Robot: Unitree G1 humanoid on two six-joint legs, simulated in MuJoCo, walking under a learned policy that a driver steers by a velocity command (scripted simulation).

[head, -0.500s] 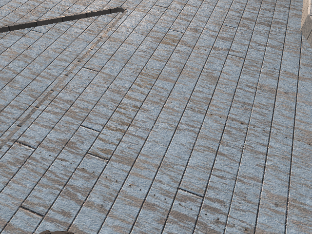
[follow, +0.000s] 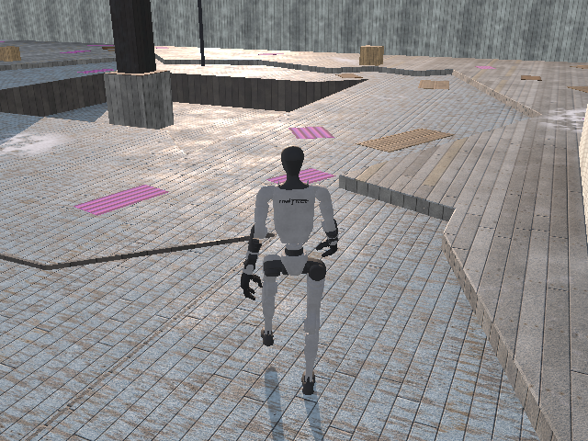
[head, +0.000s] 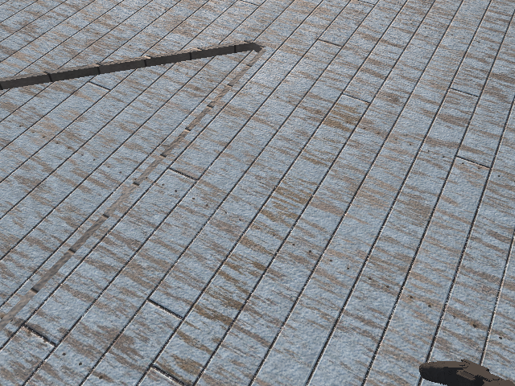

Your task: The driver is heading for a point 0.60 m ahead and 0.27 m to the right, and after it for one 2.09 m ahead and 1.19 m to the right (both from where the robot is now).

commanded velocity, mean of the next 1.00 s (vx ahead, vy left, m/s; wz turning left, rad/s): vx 1.00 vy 0.00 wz -0.80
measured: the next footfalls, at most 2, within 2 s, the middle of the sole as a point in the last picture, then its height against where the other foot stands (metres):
left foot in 0.12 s outside the picture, level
right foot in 0.58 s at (349, 311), level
